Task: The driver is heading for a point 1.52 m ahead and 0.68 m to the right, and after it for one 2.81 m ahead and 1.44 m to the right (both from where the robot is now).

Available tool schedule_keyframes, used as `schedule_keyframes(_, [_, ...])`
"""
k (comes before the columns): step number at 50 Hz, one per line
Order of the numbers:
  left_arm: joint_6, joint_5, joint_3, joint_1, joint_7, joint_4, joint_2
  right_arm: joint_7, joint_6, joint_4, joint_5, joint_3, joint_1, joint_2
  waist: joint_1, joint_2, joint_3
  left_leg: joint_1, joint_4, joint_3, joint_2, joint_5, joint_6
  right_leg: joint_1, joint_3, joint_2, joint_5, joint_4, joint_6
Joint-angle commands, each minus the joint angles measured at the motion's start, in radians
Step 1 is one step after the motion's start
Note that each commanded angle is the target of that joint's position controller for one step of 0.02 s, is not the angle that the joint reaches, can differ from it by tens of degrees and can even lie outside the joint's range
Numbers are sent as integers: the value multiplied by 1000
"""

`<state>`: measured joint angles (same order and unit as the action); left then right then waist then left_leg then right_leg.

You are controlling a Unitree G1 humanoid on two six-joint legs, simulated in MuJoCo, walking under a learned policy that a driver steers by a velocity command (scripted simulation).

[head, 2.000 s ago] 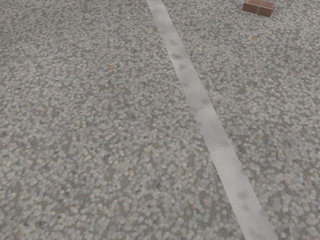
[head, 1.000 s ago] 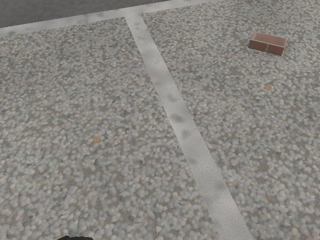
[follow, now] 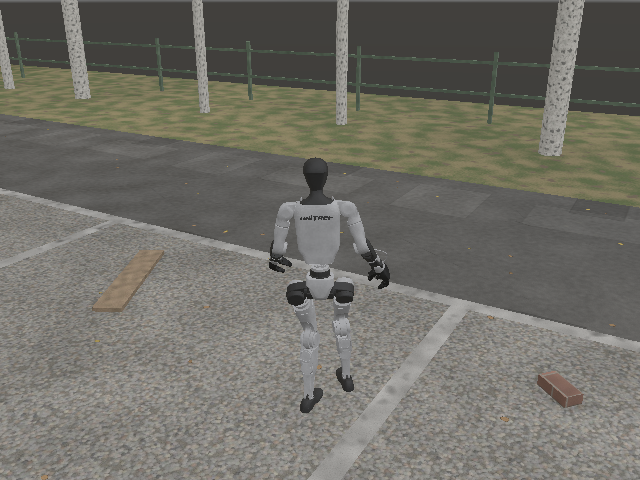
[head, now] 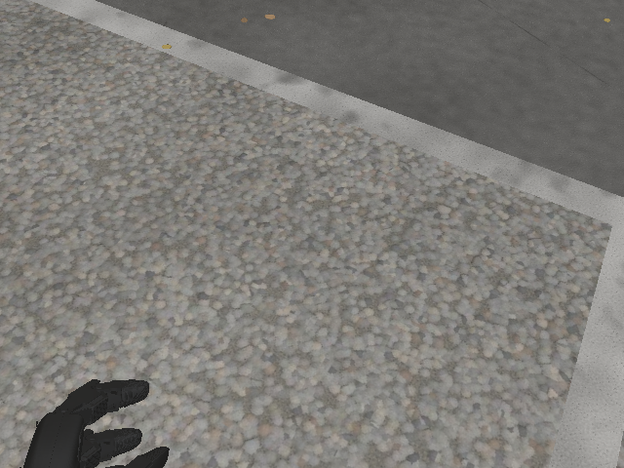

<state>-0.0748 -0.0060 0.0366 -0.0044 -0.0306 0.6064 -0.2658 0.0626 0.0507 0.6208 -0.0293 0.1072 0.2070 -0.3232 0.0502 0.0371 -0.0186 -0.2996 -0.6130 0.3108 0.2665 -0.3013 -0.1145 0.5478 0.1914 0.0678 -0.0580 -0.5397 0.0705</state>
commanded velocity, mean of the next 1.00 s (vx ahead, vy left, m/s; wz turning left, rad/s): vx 0.03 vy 0.00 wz -0.54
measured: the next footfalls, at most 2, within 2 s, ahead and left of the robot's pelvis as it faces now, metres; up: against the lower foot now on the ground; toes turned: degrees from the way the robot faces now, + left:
right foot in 0.02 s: +0.19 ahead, -0.13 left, +0.00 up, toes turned +11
left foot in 0.34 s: +0.09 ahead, +0.08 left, +0.00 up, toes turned -14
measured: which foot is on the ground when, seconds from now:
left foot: down 0.00-0.02, up 0.04-0.32, down 0.34-0.80, up 0.82-1.00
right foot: up 0.00-0.00, down 0.02-0.36, up 0.38-0.78, down 0.80-1.00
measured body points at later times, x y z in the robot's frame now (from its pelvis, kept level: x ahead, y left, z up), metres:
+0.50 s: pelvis +0.05 -0.01 +0.02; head +0.09 +0.00 +0.46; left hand +0.22 +0.26 -0.09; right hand +0.14 -0.31 -0.07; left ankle +0.05 +0.09 -0.73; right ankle +0.06 -0.15 -0.65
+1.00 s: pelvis +0.06 -0.08 +0.01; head +0.09 -0.13 +0.46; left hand +0.37 +0.03 -0.06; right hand -0.01 -0.41 -0.09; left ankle +0.15 +0.04 -0.65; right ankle +0.02 -0.17 -0.73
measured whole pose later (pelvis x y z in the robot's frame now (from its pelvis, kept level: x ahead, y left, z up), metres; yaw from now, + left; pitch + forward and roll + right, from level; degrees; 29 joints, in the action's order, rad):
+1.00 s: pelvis +0.06 -0.08 +0.01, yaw -39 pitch +4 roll +1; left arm 0.03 0.00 0.07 0.17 -0.01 0.55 -0.33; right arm 0.02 -0.01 0.70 0.01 0.08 0.13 -0.33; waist 0.01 -0.01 -0.05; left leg -0.59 -1.08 0.04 -0.03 -0.39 0.08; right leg 0.36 0.07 0.06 -0.20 -0.50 -0.05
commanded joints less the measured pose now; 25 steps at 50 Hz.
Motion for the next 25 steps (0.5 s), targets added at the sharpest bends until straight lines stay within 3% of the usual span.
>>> schedule_keyframes(1, [-29, -18, 45, 111, 7, -23, -124, -11, -13, -100, 16, -16, -45, -10, -66, -113, 241, 49, -185, 114, -177, 151, 33, -370, 20, -126, 276, 171, -97])
schedule_keyframes(2, [-16, -36, 39, 104, 3, -47, -131, -12, -14, -90, 34, -42, 26, 59, -24, 85, 262, -136, -414, -20, -55, -337, 78, -553, 221, -307, 635, 125, -208])
schedule_keyframes(3, [-11, -59, 46, 153, 2, -32, -167, -29, -25, -83, 16, -26, 176, -27, 48, 322, 319, -272, -608, -58, -58, -443, 141, -604, 605, -532, 609, 182, -422])
schedule_keyframes(4, [-8, -37, 38, 112, 2, -60, -103, -32, -21, -24, 22, -8, 167, -117, 8, 179, 286, -274, -704, -42, -123, -360, 184, -545, 607, -466, 430, 171, -428])
schedule_keyframes(5, [4, -17, 20, 106, 9, -60, -52, -33, -8, -9, 34, -6, 75, -137, -25, 56, 229, -270, -726, -88, -150, -288, 199, -486, 420, -360, 298, 141, -355])
schedule_keyframes(6, [19, -5, 14, 110, 19, -56, -57, -32, 3, -2, 47, -16, 34, -96, -26, -5, 202, -244, -687, -153, -175, -249, 210, -418, 341, -271, 161, 154, -287])
schedule_keyframes(7, [36, 16, 27, 92, 24, -60, -106, -32, 4, -26, 51, -23, 1, -71, -18, -6, 127, -241, -572, -191, -186, -224, 212, -337, 318, -217, 48, 188, -255])
schedule_keyframes(8, [54, 20, 51, 98, 22, -64, -163, -35, -1, -34, 44, -29, -34, -50, -24, 13, 81, -191, -447, -241, -177, -209, 203, -268, 271, -158, 2, 220, -224])
schedule_keyframes(9, [69, 17, 63, 118, 20, -64, -180, -34, -6, -34, 34, -34, -54, -28, -37, 49, 77, -141, -343, -273, -155, -221, 195, -255, 246, -121, -13, 241, -215])
schedule_keyframes(11, [84, 11, 73, 159, 15, -62, -177, -32, -15, -26, 19, -40, -63, -2, -51, 131, 112, -86, -193, -257, -143, -220, 175, -309, 286, -121, -92, 260, -229])
schedule_keyframes(13, [85, 17, 80, 188, 11, -61, -173, -31, -23, -8, 11, -33, -55, -18, -55, 183, 135, -48, -72, -221, -142, -151, 145, -346, 350, -145, -201, 280, -235])
schedule_keyframes(15, [88, 30, 91, 203, 3, -61, -181, -37, -35, 10, 8, -25, -40, -34, -46, 197, 141, 18, 62, -202, -143, -83, 111, -329, 392, -146, -294, 301, -220])
schedule_keyframes(17, [95, 44, 95, 198, -9, -64, -175, -43, -46, 44, 12, -12, 24, -57, -5, 178, 152, 217, 253, -209, -190, 51, 67, -208, 360, -94, -390, 283, -157])
schedule_keyframes(18, [97, 45, 90, 197, -13, -76, -148, -42, -49, 58, 35, 4, 75, -115, 6, 97, 181, 376, 279, -115, -328, 31, 4, -47, 275, -34, -464, 166, -93])
schedule_keyframes(19, [89, 58, 82, 173, -8, -108, -112, -47, -51, 55, 70, 15, 42, -167, -12, -236, 134, 338, 339, 136, -566, 72, -124, 136, 49, 89, -513, -134, -70])
schedule_keyframes(20, [75, 37, 104, 211, -2, -101, -177, -45, -63, 22, 98, 3, -63, -123, -47, -265, 91, 233, 344, 178, -676, 259, -169, 187, 15, 25, -506, -366, -31])
schedule_keyframes(21, [80, 32, 118, 254, 2, -64, -213, -33, -69, -6, 86, -14, -139, -59, -84, -184, 83, 200, 319, 66, -628, 343, -136, 156, -19, -7, -448, -498, -14])
schedule_keyframes(22, [93, 27, 115, 302, 0, -31, -194, -25, -73, -17, 65, -26, -183, -21, -103, -138, 78, 188, 296, -32, -554, 374, -87, 141, -33, -8, -391, -574, -6])
schedule_keyframes(23, [104, 19, 107, 328, -2, -17, -167, -19, -75, -18, 48, -31, -189, -15, -102, -129, 70, 194, 282, -87, -528, 428, -72, 163, -47, -18, -349, -669, 6])
schedule_keyframes(25, [113, 24, 88, 310, 8, -35, -130, -12, -69, -12, 44, -33, -159, -31, -86, -130, 39, 182, 280, -193, -499, 546, -83, 197, -111, -59, -293, -757, 34])
Velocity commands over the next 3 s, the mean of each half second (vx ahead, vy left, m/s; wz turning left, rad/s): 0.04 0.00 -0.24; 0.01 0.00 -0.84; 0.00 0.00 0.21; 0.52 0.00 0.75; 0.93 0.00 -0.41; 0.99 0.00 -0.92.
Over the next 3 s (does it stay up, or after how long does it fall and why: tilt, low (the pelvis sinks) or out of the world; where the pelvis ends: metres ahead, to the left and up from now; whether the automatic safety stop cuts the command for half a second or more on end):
stays up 1.05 -0.21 -0.02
